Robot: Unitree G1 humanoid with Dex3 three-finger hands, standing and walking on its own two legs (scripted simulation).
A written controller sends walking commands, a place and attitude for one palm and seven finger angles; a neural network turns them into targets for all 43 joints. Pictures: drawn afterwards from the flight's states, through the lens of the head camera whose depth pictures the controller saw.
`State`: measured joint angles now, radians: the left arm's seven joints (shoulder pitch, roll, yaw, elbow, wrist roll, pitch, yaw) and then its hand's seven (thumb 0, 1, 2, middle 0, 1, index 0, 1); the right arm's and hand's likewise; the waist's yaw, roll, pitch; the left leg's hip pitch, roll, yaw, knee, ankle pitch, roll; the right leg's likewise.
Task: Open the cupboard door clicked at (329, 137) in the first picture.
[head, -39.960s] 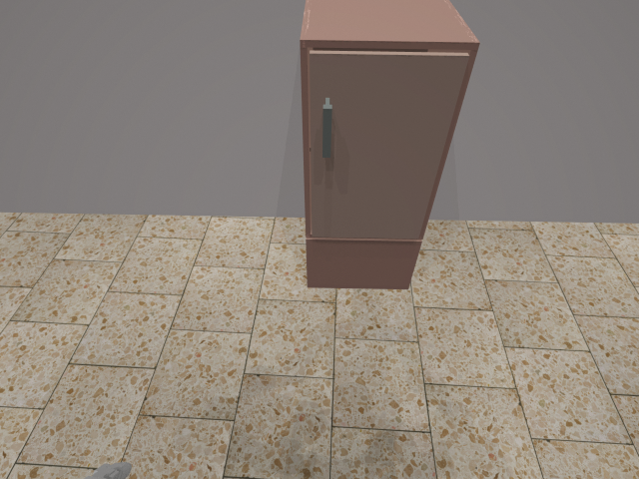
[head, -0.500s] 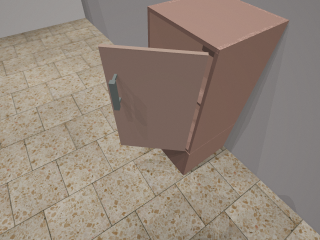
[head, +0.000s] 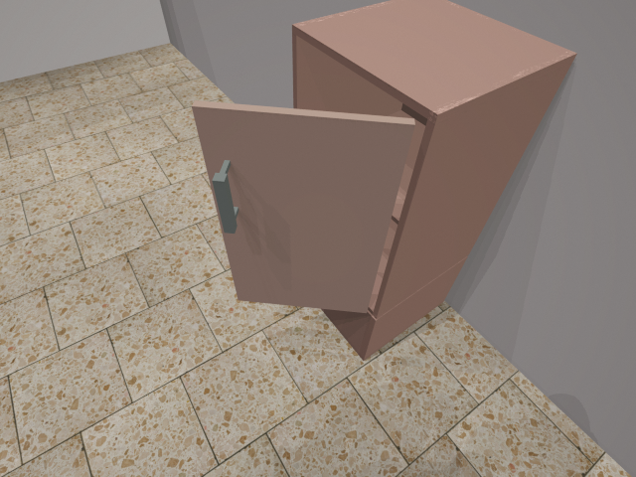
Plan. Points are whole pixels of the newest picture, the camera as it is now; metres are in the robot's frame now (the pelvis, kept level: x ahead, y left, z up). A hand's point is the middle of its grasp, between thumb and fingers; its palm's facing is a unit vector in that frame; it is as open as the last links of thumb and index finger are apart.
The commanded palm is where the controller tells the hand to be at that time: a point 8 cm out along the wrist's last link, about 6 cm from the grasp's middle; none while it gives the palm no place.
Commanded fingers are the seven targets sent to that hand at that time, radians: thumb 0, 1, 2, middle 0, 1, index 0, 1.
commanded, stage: look again from close up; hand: left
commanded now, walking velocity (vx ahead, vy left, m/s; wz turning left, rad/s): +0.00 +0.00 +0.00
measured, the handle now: (228, 197) +0.58 +0.21 -0.03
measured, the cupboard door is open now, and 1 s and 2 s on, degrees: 48 48 48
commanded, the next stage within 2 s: raise the hand with hooked fingers in 0.08 s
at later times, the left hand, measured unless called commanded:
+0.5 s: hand (187, 425) +0.18 +0.17 -0.02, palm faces +0.02 -1.00 -0.04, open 8.1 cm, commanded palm +0.11 +0.24 -0.06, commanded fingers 0.00 0.50 0.73 -0.23 -0.56 -0.23 -0.56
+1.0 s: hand (153, 429) +0.18 +0.22 -0.04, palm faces -0.02 -1.00 -0.03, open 11.0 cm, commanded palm +0.15 +0.27 -0.04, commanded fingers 0.00 -0.08 0.48 -0.27 -0.93 -0.27 -0.93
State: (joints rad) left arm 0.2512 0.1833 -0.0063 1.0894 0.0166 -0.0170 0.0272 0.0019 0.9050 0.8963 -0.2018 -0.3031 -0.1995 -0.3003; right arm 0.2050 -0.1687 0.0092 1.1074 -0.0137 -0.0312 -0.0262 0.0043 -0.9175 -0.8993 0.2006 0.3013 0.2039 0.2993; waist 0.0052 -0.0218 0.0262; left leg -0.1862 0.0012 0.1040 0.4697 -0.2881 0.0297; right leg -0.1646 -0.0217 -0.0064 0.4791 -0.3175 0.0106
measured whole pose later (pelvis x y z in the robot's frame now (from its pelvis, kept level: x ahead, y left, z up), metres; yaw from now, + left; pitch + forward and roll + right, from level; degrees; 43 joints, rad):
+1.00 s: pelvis -0.07 -0.02 -0.09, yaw +2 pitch +14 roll -2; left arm 0.20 0.32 0.32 0.20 -0.36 -0.30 -0.44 0.00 0.14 0.57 -0.26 -0.79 -0.26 -0.79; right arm 0.29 -0.20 0.03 0.57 0.03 -0.22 -0.07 0.01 -0.91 -0.90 0.21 0.30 0.21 0.30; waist -0.03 0.04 -0.12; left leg -0.92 0.06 0.02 1.13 -0.46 0.01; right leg -0.86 0.01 -0.08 1.10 -0.50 -0.03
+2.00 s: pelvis -0.05 +0.00 -0.07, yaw +2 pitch +15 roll -3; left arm -0.01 0.44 0.45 0.43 -0.38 -0.33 -0.62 -0.01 -0.50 0.30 -0.30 -1.20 -0.30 -1.20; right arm 0.30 -0.29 0.03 0.53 0.04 -0.19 -0.05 0.01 -0.91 -0.90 0.20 0.30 0.21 0.30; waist -0.03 0.02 -0.12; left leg -0.89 0.05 0.02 1.09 -0.47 0.03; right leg -0.81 0.00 -0.08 1.03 -0.49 -0.01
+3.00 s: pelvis -0.05 +0.00 -0.08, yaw +1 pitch +19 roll -3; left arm -0.47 0.52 0.46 0.82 -0.26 -0.36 -0.55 -0.01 -0.50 0.30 -0.30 -1.20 -0.30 -1.20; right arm 0.33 -0.29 0.03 0.60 0.03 -0.10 -0.05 0.01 -0.91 -0.90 0.20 0.30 0.21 0.30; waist -0.08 0.02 -0.12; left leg -0.98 0.05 0.03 1.13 -0.48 0.04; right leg -0.91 0.01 -0.07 1.07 -0.50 0.00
